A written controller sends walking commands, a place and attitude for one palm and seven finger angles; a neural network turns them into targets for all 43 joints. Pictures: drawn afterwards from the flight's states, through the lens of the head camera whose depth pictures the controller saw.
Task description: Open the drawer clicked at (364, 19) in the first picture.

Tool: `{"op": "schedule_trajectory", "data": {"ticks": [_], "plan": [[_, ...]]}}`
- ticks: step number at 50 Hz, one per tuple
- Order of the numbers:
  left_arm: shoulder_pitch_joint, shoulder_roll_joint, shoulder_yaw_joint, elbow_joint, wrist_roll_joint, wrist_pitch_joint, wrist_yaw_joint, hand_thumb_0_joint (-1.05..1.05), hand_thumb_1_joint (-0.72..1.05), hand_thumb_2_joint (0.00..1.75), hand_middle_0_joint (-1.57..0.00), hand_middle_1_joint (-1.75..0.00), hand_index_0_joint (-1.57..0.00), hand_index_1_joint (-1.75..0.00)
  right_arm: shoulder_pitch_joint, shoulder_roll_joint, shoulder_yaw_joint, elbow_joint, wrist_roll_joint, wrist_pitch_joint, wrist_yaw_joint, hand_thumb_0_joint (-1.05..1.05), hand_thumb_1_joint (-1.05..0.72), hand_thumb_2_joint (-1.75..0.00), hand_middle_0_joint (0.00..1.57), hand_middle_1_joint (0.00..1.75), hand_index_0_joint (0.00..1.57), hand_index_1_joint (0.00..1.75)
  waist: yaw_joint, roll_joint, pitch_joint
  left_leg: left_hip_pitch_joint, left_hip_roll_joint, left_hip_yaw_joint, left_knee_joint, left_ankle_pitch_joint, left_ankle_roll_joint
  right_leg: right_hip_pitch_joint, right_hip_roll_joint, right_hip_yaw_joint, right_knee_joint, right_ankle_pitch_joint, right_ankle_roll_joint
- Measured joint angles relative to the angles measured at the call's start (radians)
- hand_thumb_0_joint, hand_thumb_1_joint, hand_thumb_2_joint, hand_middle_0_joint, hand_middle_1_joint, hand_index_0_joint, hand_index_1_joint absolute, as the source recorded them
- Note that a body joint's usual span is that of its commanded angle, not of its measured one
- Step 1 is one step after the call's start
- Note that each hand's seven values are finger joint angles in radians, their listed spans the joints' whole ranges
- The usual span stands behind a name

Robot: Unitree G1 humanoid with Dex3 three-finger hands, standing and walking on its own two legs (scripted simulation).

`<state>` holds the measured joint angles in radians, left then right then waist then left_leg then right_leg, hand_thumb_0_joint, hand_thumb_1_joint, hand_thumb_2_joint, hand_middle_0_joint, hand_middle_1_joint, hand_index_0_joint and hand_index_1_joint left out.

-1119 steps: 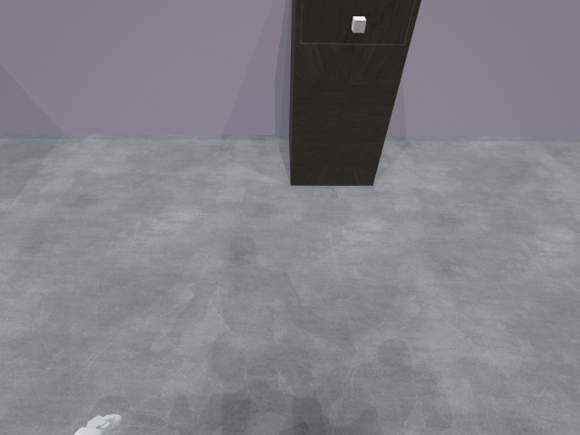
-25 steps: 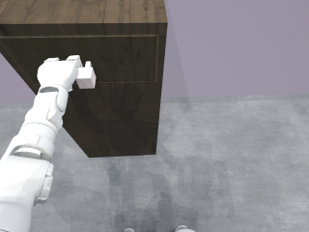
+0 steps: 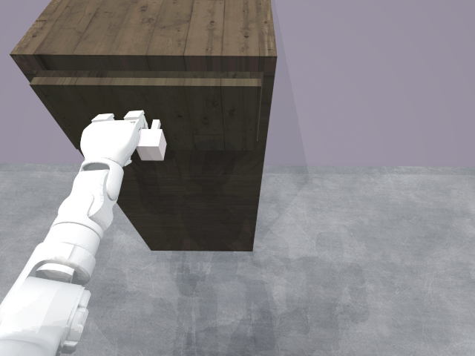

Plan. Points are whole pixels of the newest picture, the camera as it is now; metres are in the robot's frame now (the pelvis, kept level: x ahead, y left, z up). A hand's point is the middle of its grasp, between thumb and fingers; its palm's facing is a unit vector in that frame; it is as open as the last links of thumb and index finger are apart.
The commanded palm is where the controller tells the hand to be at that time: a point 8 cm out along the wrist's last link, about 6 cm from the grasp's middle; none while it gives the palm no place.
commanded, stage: pull the drawer open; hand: left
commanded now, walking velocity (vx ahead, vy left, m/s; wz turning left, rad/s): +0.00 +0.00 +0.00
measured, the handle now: (153, 136) +0.48 +0.18 +0.07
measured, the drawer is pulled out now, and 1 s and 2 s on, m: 0.03 0.09 0.13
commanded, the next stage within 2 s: none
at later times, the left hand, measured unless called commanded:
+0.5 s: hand (119, 174) +0.41 +0.23 +0.05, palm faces -0.02 -0.06 -1.00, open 5.0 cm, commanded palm +0.37 +0.22 +0.09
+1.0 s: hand (115, 190) +0.38 +0.23 +0.04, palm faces +0.00 -0.07 -1.00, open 5.0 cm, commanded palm +0.34 +0.22 +0.09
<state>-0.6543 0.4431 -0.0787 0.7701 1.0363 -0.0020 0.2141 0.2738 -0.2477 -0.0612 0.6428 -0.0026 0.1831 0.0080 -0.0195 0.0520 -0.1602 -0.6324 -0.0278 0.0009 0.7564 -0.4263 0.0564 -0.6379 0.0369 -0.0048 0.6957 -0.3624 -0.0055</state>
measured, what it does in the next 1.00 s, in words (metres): stands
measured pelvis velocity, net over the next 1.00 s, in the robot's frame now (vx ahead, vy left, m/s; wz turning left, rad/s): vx -0.01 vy -0.01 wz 0.00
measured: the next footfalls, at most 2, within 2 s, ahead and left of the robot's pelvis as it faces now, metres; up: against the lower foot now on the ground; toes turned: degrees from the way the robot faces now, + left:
none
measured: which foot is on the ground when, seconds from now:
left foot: down 0.00-1.00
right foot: down 0.00-1.00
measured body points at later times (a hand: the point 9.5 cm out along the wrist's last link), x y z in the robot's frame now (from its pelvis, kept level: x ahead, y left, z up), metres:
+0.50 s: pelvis +0.00 -0.01 +0.00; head +0.06 -0.01 +0.45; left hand +0.40 +0.23 +0.10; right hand +0.08 -0.27 -0.13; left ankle -0.05 +0.08 -0.71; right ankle -0.03 -0.12 -0.71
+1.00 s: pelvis -0.01 -0.01 +0.01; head +0.04 -0.02 +0.45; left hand +0.37 +0.23 +0.10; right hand +0.11 -0.27 -0.12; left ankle -0.05 +0.08 -0.71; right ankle -0.03 -0.12 -0.71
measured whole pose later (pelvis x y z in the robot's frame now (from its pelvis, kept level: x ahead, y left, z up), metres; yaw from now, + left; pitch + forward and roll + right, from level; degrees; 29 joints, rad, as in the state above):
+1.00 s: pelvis -0.01 -0.01 +0.01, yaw +0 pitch +13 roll -1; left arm -0.40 0.42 -0.07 0.54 1.02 0.02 0.21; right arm 0.24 -0.25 -0.05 0.63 0.01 0.15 -0.02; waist 0.00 0.05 -0.14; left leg -0.54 -0.03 0.01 0.72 -0.40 0.05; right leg -0.56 0.04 0.01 0.68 -0.34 -0.01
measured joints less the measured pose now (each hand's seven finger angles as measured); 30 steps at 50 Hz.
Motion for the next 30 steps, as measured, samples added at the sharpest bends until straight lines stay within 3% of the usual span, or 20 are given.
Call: {"op": "schedule_trajectory", "data": {"ticks": [30], "plan": [[0.177,-0.002,0.025,-0.153,-0.012,0.002,-0.002,0.0,0.88,0.9,-0.42,-1.35,-0.38,-1.35,-0.003,-0.004,0.003,-0.002,0.012,-0.01,-0.019,0.01,-0.9,-0.9,0.2,0.3,0.2,0.3,0.01,0.0,0.013,0.06,0.004,0.01,-0.031,0.018,-0.007,0.049,0.004,0.011,-0.014,0.014,-0.008]]}}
